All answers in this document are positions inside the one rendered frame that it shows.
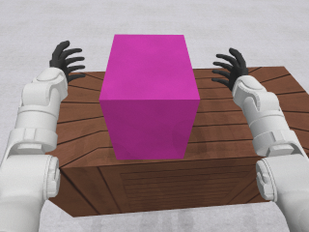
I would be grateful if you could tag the pedestal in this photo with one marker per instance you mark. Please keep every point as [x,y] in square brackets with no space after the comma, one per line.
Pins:
[219,163]

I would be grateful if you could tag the robot left upper arm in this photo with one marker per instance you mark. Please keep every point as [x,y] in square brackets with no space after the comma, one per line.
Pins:
[26,181]

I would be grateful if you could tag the robot right upper arm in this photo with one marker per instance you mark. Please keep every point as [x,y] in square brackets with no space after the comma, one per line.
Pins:
[285,181]

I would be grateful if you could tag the left robot forearm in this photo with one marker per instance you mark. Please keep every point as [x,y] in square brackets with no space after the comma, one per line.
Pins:
[35,127]

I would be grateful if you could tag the carton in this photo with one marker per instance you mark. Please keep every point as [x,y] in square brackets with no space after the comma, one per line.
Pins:
[149,97]

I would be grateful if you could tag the right robot forearm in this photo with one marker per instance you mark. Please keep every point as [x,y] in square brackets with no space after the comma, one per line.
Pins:
[272,136]

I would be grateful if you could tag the robot left hand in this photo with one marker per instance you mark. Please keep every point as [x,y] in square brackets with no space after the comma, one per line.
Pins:
[59,60]

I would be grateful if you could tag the robot right hand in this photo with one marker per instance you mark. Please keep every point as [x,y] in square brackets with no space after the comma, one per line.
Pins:
[236,70]

